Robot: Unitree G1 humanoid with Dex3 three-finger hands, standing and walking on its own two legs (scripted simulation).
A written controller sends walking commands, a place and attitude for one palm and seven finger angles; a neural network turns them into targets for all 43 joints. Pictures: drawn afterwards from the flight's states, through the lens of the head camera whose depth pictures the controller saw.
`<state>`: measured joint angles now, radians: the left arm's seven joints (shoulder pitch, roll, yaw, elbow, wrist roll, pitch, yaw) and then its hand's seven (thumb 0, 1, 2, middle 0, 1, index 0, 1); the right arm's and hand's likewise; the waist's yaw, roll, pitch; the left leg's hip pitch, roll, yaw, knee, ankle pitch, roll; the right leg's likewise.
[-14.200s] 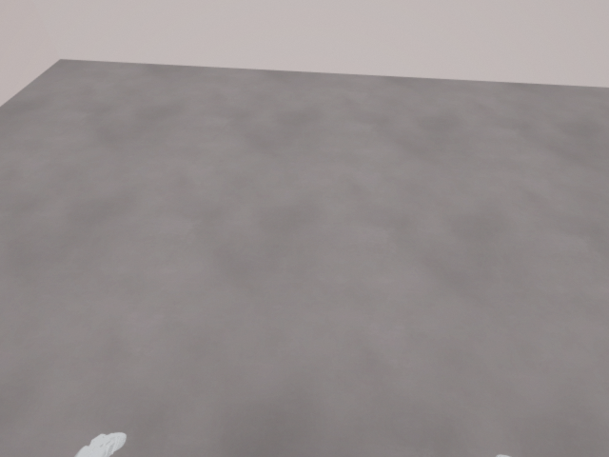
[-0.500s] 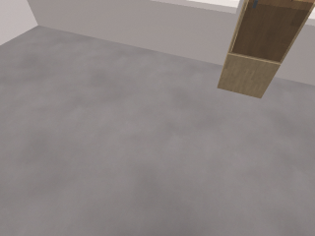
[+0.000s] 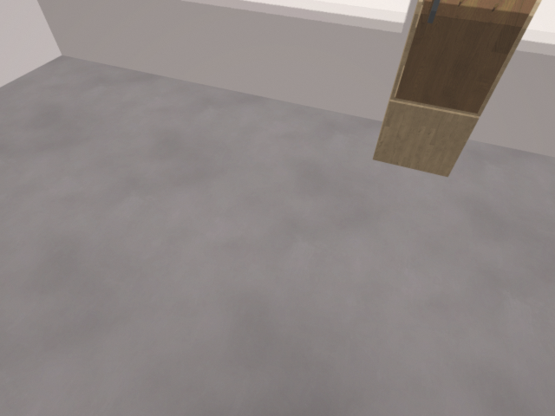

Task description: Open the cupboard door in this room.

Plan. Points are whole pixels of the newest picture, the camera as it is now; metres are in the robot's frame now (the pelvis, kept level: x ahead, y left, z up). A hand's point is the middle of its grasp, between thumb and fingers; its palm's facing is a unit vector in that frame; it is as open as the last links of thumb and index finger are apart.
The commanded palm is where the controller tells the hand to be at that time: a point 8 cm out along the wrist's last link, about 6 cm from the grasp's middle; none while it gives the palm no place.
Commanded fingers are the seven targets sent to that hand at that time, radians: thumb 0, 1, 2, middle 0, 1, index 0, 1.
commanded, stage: turn or walk to find it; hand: left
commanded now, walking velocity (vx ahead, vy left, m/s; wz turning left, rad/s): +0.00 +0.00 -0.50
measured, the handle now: (435, 3) +1.55 -0.53 +0.06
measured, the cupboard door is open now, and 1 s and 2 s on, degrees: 0 0 0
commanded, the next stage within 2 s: stand and wait in 0.22 s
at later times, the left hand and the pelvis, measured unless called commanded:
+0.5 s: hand out of the picture +0.04 +0.15 -0.17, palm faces -0.06 -0.97 -0.22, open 7.4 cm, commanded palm none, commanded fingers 0.00 0.90 0.90 -0.20 -0.30 -0.20 -0.30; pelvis +0.01 -0.02 -0.01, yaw -6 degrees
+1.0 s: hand out of the picture +0.05 +0.18 -0.18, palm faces +0.00 -0.98 -0.18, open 7.4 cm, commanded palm none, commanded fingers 0.00 0.90 0.90 -0.20 -0.30 -0.20 -0.30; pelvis +0.04 +0.01 +0.00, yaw -2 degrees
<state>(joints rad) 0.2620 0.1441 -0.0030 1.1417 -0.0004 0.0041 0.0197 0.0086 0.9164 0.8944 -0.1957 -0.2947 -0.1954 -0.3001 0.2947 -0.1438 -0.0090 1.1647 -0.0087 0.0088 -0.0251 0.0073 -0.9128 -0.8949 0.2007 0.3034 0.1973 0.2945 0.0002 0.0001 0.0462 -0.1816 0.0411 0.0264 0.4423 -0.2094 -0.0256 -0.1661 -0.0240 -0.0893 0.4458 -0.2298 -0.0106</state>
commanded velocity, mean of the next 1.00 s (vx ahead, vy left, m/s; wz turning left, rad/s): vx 0.04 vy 0.00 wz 0.08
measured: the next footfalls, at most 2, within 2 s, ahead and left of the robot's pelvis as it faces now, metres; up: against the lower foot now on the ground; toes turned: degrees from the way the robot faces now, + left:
left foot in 0.72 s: +0.07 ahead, +0.16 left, +0.00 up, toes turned +12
right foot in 1.70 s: +0.03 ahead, -0.09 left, +0.00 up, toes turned -1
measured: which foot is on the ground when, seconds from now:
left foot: down 0.00-0.40, up 0.42-0.70, down 0.72-1.00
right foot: down 0.00-1.00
